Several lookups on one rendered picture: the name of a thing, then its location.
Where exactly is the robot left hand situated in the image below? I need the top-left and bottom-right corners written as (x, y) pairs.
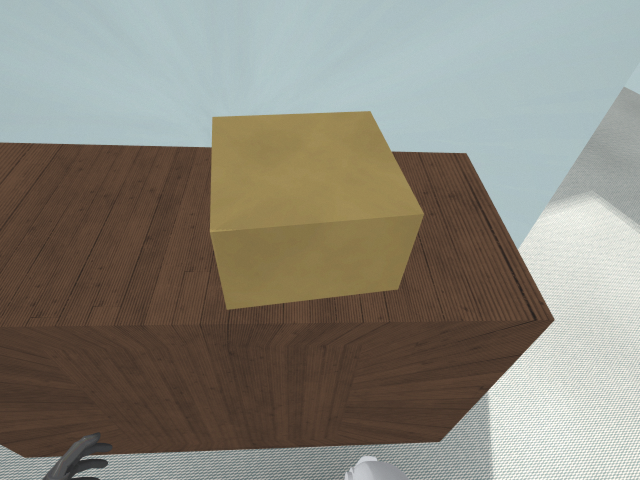
top-left (42, 432), bottom-right (112, 480)

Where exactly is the pedestal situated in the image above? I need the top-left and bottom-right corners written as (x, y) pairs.
top-left (0, 142), bottom-right (555, 458)

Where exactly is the carton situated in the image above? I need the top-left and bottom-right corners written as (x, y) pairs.
top-left (210, 111), bottom-right (424, 310)

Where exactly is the robot right shin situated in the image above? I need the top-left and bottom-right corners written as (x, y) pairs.
top-left (354, 456), bottom-right (377, 468)

